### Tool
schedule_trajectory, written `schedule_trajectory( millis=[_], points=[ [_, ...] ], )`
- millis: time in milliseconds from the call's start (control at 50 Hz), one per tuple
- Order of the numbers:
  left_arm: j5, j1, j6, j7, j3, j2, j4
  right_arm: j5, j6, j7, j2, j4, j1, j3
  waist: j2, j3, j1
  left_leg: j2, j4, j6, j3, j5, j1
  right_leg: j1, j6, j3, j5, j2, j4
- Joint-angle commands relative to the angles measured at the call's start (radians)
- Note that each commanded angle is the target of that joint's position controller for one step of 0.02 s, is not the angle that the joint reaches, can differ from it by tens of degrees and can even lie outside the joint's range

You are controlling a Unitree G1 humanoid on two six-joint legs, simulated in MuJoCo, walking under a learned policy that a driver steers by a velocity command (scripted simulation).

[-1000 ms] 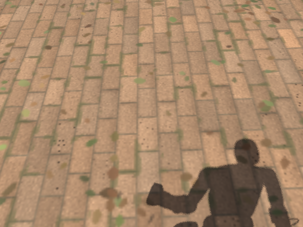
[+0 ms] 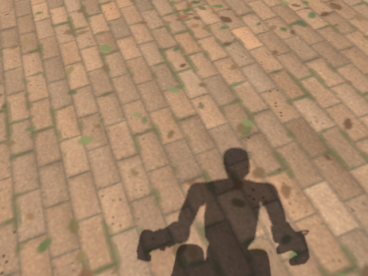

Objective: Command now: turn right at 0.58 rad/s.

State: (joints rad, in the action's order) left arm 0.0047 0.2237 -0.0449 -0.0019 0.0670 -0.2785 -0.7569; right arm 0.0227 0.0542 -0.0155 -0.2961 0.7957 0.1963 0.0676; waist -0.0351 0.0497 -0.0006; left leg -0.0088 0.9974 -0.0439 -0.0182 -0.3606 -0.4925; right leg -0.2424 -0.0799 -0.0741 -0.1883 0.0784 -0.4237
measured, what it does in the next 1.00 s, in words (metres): steps on the spot, turning right: left foot, then right foot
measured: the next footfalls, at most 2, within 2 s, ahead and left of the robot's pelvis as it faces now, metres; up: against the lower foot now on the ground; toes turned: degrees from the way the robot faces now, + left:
left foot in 0.26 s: +0.06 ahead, +0.12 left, +0.00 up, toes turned -14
right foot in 0.72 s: -0.03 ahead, -0.08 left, +0.00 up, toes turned -26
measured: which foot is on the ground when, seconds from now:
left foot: up 0.00-0.24, down 0.26-0.72, up 0.74-1.00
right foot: down 0.00-0.26, up 0.28-0.70, down 0.72-1.00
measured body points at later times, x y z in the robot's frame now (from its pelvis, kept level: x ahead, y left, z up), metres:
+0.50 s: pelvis -0.01 +0.04 +0.00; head +0.03 +0.06 +0.45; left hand +0.17 +0.29 -0.13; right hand +0.05 -0.26 -0.09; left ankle +0.02 +0.13 -0.74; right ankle -0.07 -0.08 -0.67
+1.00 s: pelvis -0.04 +0.00 +0.00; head -0.02 -0.05 +0.45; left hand +0.22 +0.17 -0.10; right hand -0.10 -0.30 -0.13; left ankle +0.06 +0.12 -0.68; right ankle -0.07 -0.06 -0.74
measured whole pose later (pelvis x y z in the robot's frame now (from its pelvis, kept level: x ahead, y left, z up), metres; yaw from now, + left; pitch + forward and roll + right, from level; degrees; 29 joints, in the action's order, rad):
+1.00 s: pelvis -0.04 +0.00 +0.00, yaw -35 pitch +0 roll +1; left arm 0.00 0.22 -0.04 -0.01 0.06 -0.30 -0.73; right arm 0.02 0.07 -0.01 -0.32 0.73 0.19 0.06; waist -0.04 0.08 0.00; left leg -0.02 0.98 -0.05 -0.04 -0.37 -0.48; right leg -0.21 -0.09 -0.12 -0.19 0.11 -0.41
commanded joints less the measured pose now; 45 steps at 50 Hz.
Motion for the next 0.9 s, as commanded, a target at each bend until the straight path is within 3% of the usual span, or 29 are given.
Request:
schedule_trajectory(
  millis=[20, 160, 200, 240, 260, 280, 300, 320, 340, 360, 380, 420, 520, 620, 680, 700, 720, 740, 760, 780, 800, 820, 840, 860, 900],
  points=[
    [0.004, 0.047, 0.01, 0.006, 0.043, -0.161, 0.048, -0.003, -0.008, -0.006, -0.067, -0.08, -0.039, 0.011, 0.154, -0.078, -0.033, 0.0, -0.067, -0.008, -0.024, -0.02, -0.107, 0.186, -0.161, -0.293, 0.245, -0.252, 0.101],
    [0.015, 0.023, 0.003, -0.005, 0.055, -0.191, 0.06, -0.018, -0.023, -0.018, -0.071, -0.115, -0.044, 0.002, 0.154, -0.097, -0.032, 0.05, -0.248, 0.022, -0.035, -0.064, 0.062, 0.108, -0.155, -0.407, 0.299, -0.232, 0.059],
    [0.013, -0.004, 0.001, -0.01, 0.058, -0.192, 0.062, -0.024, -0.03, -0.021, -0.073, -0.117, -0.015, -0.001, 0.162, -0.104, -0.015, 0.068, -0.338, 0.038, -0.039, -0.059, 0.142, 0.083, -0.132, -0.442, 0.32, -0.216, 0.047],
    [0.001, -0.056, -0.002, -0.01, 0.056, -0.183, 0.067, -0.022, -0.041, -0.031, -0.066, -0.104, 0.053, -0.004, 0.148, -0.102, 0.036, 0.075, -0.56, 0.053, -0.033, 0.055, 0.297, 0.009, -0.071, -0.439, 0.25, -0.164, 0.014],
    [-0.008, -0.064, 0.0, -0.006, 0.048, -0.157, 0.074, -0.013, -0.048, -0.04, -0.099, -0.099, 0.082, 0.004, 0.099, -0.103, 0.047, -0.001, -0.692, 0.069, -0.093, 0.103, 0.404, -0.078, -0.014, -0.401, 0.107, -0.11, -0.038],
    [-0.007, 0.005, 0.004, -0.004, 0.03, -0.075, 0.077, 0.001, -0.049, -0.048, -0.18, -0.116, 0.062, 0.016, -0.114, -0.119, 0.001, -0.257, -0.785, 0.128, -0.332, 0.054, 0.494, -0.195, 0.048, -0.232, -0.214, 0.011, -0.242],
    [0.011, 0.01, 0.002, 0.006, 0.045, -0.13, 0.076, 0.006, -0.04, -0.039, -0.239, -0.141, -0.012, 0.028, -0.196, -0.06, -0.004, -0.39, -0.799, 0.246, -0.485, 0.173, 0.363, -0.3, 0.07, -0.053, -0.393, 0.113, -0.422],
    [0.032, 0.002, -0.001, 0.005, 0.058, -0.18, 0.065, 0.005, -0.039, -0.031, -0.18, -0.146, -0.009, 0.016, -0.103, -0.045, -0.011, -0.383, -0.768, 0.286, -0.428, 0.277, 0.312, -0.267, 0.078, -0.067, -0.372, 0.036, -0.58],
    [0.028, 0.018, -0.005, -0.004, 0.062, -0.176, 0.044, -0.004, -0.04, -0.025, -0.119, -0.153, -0.056, -0.002, -0.062, -0.027, -0.037, -0.317, -0.749, 0.268, -0.321, 0.328, 0.285, -0.252, 0.081, -0.065, -0.316, 0.025, -0.649],
    [0.022, 0.043, -0.013, -0.014, 0.061, -0.164, 0.027, -0.003, -0.04, -0.023, -0.096, -0.164, -0.094, -0.009, -0.062, -0.02, -0.052, -0.253, -0.735, 0.239, -0.221, 0.369, 0.285, -0.249, 0.092, -0.05, -0.267, 0.022, -0.703],
    [0.018, 0.055, -0.019, -0.025, 0.059, -0.158, 0.021, -0.002, -0.041, -0.028, -0.096, -0.167, -0.102, -0.009, -0.097, -0.031, -0.054, -0.22, -0.72, 0.227, -0.164, 0.412, 0.32, -0.266, 0.105, -0.032, -0.234, 0.016, -0.742],
    [0.009, 0.036, -0.024, -0.037, 0.051, -0.144, 0.023, 0.001, -0.043, -0.029, -0.097, -0.16, -0.063, -0.008, -0.103, -0.043, -0.023, -0.2, -0.696, 0.23, -0.1, 0.503, 0.384, -0.293, 0.132, 0.0, -0.221, 0.006, -0.729],
    [0.006, -0.053, -0.035, -0.046, 0.031, -0.113, 0.059, 0.002, -0.046, -0.024, -0.127, -0.124, 0.035, 0.01, -0.116, -0.058, 0.036, -0.257, -0.666, 0.259, -0.073, 0.549, 0.5, -0.301, 0.149, 0.04, -0.252, -0.036, -0.559],
    [-0.006, -0.073, -0.032, -0.051, 0.015, -0.099, 0.087, 0.008, -0.045, -0.001, -0.161, -0.116, 0.013, 0.025, -0.154, -0.076, 0.035, -0.275, -0.618, 0.242, 0.001, 0.587, 0.419, -0.116, 0.107, 0.121, -0.278, -0.051, -0.34],
    [-0.002, -0.035, -0.021, -0.046, 0.014, -0.097, 0.087, -0.006, -0.038, 0.007, -0.177, -0.109, -0.002, 0.031, -0.14, -0.089, 0.001, -0.278, -0.53, 0.197, 0.038, 0.547, 0.377, 0.0, 0.07, 0.152, -0.175, -0.037, -0.134],
    [0.009, -0.006, -0.011, -0.037, 0.015, -0.103, 0.078, -0.013, -0.035, 0.007, -0.173, -0.102, 0.001, 0.031, -0.094, -0.095, -0.025, -0.262, -0.456, 0.146, 0.075, 0.459, 0.314, 0.09, 0.055, 0.133, -0.051, -0.032, 0.003],
    [0.027, 0.023, 0.005, -0.025, 0.029, -0.169, 0.076, -0.009, -0.031, 0.011, -0.141, -0.099, 0.04, 0.025, 0.087, -0.1, -0.035, -0.199, -0.262, 0.076, 0.15, 0.25, 0.169, 0.205, 0.024, -0.079, 0.003, -0.15, 0.143],
    [0.013, 0.025, 0.015, -0.02, 0.063, -0.33, 0.105, 0.002, -0.021, 0.01, -0.051, -0.177, 0.013, -0.003, 0.349, -0.069, -0.013, -0.01, -0.076, 0.001, 0.184, -0.278, -0.113, 0.242, -0.112, -0.495, 0.385, -0.449, 0.151],
    [0.003, 0.12, 0.015, -0.021, 0.071, -0.304, 0.077, 0.004, -0.004, -0.008, -0.098, -0.174, -0.048, 0.004, 0.216, -0.113, -0.094, -0.016, 0.064, 0.007, 0.023, -0.3, -0.086, 0.213, -0.217, -0.45, 0.466, -0.458, 0.105],
    [0.002, 0.077, 0.013, -0.016, 0.051, -0.246, 0.073, -0.009, 0.004, -0.007, -0.103, -0.164, -0.042, 0.007, 0.174, -0.065, -0.051, -0.032, 0.112, 0.014, -0.003, -0.227, -0.101, 0.183, -0.217, -0.358, 0.435, -0.398, 0.097],
    [0.0, 0.001, 0.008, -0.011, 0.037, -0.198, 0.081, -0.017, -0.001, -0.003, -0.11, -0.148, -0.031, 0.011, 0.147, -0.022, -0.018, -0.047, 0.088, 0.019, -0.019, -0.131, -0.092, 0.14, -0.175, -0.283, 0.352, -0.323, 0.113],
    [-0.002, -0.053, 0.006, -0.003, 0.029, -0.176, 0.092, -0.008, -0.008, 0.0, -0.125, -0.14, -0.024, 0.017, 0.161, -0.018, 0.002, -0.05, 0.062, 0.018, -0.018, -0.069, -0.09, 0.146, -0.137, -0.246, 0.315, -0.266, 0.118],
    [-0.004, -0.062, 0.006, 0.002, 0.024, -0.162, 0.097, 0.005, -0.009, 0.004, -0.134, -0.124, 0.003, 0.019, 0.177, -0.042, 0.005, -0.038, 0.077, 0.011, -0.006, -0.033, -0.068, 0.153, -0.132, -0.222, 0.384, -0.238, 0.108],
    [-0.005, -0.048, 0.007, 0.001, 0.023, -0.163, 0.094, 0.008, -0.008, 0.008, -0.132, -0.117, 0.017, 0.02, 0.158, -0.07, 0.006, -0.028, 0.091, 0.006, -0.006, -0.017, -0.055, 0.165, -0.132, -0.217, 0.422, -0.231, 0.1],
    [-0.005, -0.018, 0.013, -0.003, 0.029, -0.179, 0.086, 0.0, -0.003, 0.012, -0.116, -0.119, 0.013, 0.016, 0.126, -0.087, 0.0, -0.021, 0.07, -0.002, -0.01, -0.004, -0.061, 0.182, -0.135, -0.233, 0.409, -0.23, 0.097]
  ],
)
Over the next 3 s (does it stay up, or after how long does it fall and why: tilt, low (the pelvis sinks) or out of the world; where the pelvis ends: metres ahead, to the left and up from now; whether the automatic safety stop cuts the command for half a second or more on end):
stays up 0.31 -0.69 0.00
